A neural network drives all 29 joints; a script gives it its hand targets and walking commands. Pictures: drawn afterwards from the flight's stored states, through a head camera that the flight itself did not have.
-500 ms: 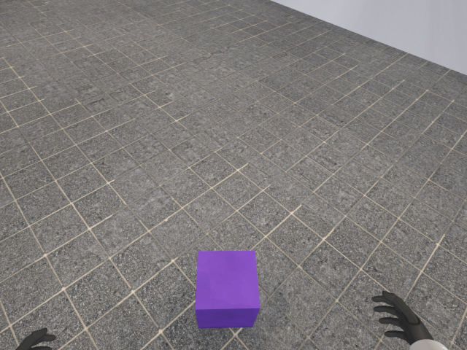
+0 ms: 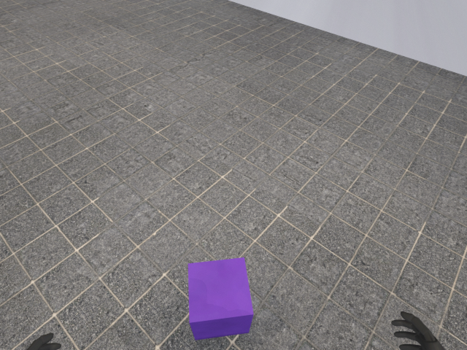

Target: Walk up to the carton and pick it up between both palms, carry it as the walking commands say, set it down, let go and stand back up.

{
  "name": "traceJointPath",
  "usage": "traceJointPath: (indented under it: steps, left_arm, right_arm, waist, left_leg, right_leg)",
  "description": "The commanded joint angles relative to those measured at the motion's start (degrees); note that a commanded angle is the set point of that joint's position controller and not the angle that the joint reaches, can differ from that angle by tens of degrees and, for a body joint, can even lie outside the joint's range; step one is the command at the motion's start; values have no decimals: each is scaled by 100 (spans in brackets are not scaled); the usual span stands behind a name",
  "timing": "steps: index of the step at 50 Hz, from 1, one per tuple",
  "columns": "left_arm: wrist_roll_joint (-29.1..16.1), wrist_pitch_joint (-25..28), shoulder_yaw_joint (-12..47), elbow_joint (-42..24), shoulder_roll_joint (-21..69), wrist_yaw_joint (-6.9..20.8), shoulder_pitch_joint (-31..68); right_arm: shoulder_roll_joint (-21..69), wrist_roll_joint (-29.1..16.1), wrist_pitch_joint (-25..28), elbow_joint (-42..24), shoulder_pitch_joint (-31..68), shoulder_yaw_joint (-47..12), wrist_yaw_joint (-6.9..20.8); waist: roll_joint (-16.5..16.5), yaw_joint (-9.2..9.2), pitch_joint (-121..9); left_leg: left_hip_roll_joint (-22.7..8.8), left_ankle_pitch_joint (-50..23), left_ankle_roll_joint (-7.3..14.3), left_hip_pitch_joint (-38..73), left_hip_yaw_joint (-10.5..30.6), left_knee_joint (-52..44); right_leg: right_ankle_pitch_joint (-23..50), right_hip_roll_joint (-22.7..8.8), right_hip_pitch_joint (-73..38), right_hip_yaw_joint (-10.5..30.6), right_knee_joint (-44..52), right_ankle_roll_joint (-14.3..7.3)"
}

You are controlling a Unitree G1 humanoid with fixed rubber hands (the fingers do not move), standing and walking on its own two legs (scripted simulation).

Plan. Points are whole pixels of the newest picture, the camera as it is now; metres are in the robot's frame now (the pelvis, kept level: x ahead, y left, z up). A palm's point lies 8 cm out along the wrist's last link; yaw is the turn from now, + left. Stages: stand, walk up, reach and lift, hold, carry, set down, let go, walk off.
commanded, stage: walk up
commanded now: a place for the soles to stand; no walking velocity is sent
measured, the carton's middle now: (219, 299) +0.42 +0.02 -0.65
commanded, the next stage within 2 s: reach and lift in 0.64 s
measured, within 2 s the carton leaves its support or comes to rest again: neither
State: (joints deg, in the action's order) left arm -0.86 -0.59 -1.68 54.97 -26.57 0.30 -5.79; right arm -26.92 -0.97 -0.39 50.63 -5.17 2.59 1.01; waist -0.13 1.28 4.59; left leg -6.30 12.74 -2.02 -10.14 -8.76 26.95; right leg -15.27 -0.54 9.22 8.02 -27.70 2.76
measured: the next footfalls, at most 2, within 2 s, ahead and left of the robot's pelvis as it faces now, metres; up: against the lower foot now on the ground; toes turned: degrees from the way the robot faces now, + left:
none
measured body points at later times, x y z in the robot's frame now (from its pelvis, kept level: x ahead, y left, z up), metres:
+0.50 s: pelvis +0.02 -0.01 +0.00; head +0.03 -0.01 +0.45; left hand +0.14 +0.33 -0.10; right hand +0.11 -0.35 -0.10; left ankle +0.02 +0.14 -0.74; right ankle +0.01 -0.16 -0.74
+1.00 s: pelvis +0.00 +0.00 -0.02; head +0.11 +0.02 +0.42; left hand +0.19 +0.31 -0.11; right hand +0.22 -0.30 -0.10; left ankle +0.02 +0.15 -0.74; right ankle +0.01 -0.16 -0.74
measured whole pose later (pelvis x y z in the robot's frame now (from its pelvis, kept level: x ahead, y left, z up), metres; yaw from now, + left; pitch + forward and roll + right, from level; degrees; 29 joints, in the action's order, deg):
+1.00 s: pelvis +0.00 +0.00 -0.02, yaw +7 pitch +7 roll +0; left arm 4.4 -11.6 -7.1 31.6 -19.9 2.9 1.0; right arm -19.3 3.0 -8.4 35.2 -1.6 15.5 4.5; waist -0.5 2.1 7.4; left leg -3.6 14.9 -2.1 -28.5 -1.1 36.6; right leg -19.8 -2.9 23.4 1.1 -36.3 3.4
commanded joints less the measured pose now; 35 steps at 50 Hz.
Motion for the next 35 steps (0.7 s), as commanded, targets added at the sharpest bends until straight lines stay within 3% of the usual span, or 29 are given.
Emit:
traceJointPath:
  steps: [1, 17, 32, 33, 34, 35]
  left_arm:
    - [12, 58, -261, -138, -1074, 10, 236]
    - [29, 40, -313, 104, -985, -28, 215]
    - [51, -15, -335, 53, -985, -46, 155]
    - [561, -161, -635, -2230, -399, 174, 1000]
    - [717, -362, -799, -1781, -391, 262, 752]
    - [709, -581, -982, -1800, -490, 337, 492]
  right_arm:
    - [-1106, 32, 85, -175, 252, 294, -51]
    - [-977, 76, 114, 159, -48, 312, -103]
    - [-977, 83, 69, 101, -142, 341, -131]
    - [-123, 296, -45, -2747, 802, 424, 15]
    - [-176, 478, -284, -2219, 886, 693, 99]
    - [-391, 528, -459, -2246, 409, 926, 156]
  waist:
    - [-99, -18, -318]
    - [-66, -7, -449]
    - [-7, 7, -490]
    - [123, -441, 670]
    - [-56, -236, 278]
    - [-119, -324, 88]
  left_leg:
    - [-429, 634, 440, 634, 644, -730]
    - [-395, -384, 436, 915, 530, -654]
    - [-428, -659, 477, 955, 429, -515]
    - [657, -358, 170, -707, 725, -15]
    - [758, -153, 68, 104, 524, 44]
    - [882, -206, 74, 577, 349, 41]
  right_leg:
    - [772, -387, 655, 217, 680, -502]
    - [1306, -381, 508, 232, 741, -526]
    - [1565, -326, 464, 193, 609, -523]
    - [894, 87, 1292, -650, 386, -32]
    - [508, 123, 1530, -900, 523, 75]
    - [325, 189, 1721, -1005, 729, 126]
